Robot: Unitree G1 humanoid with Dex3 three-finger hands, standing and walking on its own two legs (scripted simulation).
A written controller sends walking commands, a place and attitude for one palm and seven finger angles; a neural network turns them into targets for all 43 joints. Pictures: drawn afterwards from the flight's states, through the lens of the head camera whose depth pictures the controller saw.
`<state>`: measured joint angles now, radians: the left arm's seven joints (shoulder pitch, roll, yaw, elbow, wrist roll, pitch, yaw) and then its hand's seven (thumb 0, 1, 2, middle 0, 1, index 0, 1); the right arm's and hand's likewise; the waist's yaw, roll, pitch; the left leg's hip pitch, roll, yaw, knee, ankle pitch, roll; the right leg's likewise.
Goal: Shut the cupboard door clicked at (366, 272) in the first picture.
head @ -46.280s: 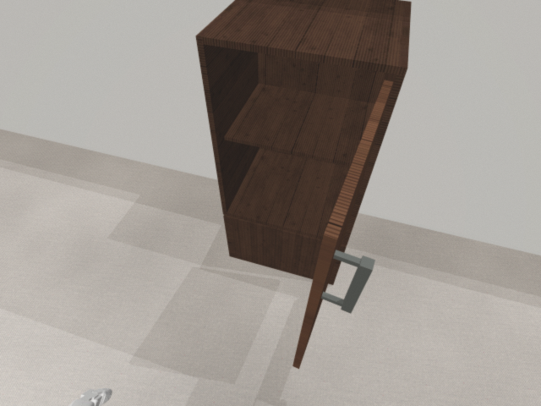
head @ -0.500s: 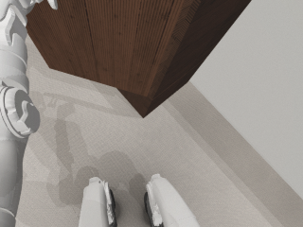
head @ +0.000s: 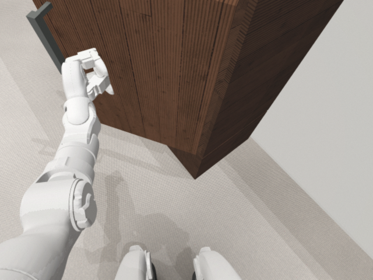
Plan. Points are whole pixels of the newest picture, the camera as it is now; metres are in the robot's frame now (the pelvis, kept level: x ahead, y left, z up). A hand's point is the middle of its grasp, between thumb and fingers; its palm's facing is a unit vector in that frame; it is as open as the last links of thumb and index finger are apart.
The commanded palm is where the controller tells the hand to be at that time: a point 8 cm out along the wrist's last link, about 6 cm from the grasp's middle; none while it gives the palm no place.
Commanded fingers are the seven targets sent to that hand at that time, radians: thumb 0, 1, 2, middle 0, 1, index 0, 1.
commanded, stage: pull the fist back off the door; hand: left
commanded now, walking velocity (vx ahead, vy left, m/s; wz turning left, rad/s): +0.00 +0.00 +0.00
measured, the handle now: (57, 42) +0.65 +0.23 +0.06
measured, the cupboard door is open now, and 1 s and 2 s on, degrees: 33 33 33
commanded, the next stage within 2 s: draw the hand back to the body in 0.30 s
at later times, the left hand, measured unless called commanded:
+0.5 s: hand (107, 93) +0.48 +0.11 +0.07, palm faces +0.13 -0.99 -0.02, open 3.1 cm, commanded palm +0.43 +0.17 +0.08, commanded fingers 0.00 0.90 0.90 -1.30 -1.50 -1.30 -1.50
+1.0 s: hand (39, 149) +0.34 +0.18 +0.15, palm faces +0.11 -0.99 -0.12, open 3.1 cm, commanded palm +0.29 +0.23 +0.17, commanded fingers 0.00 0.90 0.90 -1.02 -1.20 -1.02 -1.20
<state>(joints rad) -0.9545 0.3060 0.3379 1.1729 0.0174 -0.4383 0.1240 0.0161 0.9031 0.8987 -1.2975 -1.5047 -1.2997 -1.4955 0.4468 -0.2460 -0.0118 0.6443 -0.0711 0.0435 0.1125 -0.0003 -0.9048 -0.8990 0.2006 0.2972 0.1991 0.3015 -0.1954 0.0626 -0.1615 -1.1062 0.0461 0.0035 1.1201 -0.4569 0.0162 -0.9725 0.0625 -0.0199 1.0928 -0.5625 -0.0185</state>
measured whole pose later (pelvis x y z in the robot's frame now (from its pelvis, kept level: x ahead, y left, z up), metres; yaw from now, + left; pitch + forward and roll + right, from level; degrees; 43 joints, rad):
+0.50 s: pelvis -0.01 -0.01 +0.00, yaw +1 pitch +23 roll -1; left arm -0.86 0.25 0.29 1.12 -0.03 -0.50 0.09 0.02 0.90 0.90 -1.30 -1.50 -1.30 -1.50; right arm 0.32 -0.23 -0.01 0.64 -0.04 0.05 0.06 0.00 -0.91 -0.90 0.20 0.30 0.20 0.30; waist -0.15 0.04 -0.16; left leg -1.07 0.04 0.00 1.11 -0.43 0.00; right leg -0.95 0.05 -0.02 1.13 -0.57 -0.04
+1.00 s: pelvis +0.00 +0.00 +0.06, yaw +1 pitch +7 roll +0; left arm -0.13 0.24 0.12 0.31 -0.15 -0.22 -0.02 0.02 0.90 0.90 -1.23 -1.43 -1.24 -1.42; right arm 0.23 -0.26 -0.01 0.57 0.06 0.02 -0.04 0.01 -0.91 -0.90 0.20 0.30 0.20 0.30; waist -0.02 0.04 -0.10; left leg -0.55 0.01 0.03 0.76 -0.34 0.02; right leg -0.44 0.03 0.01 0.76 -0.44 -0.01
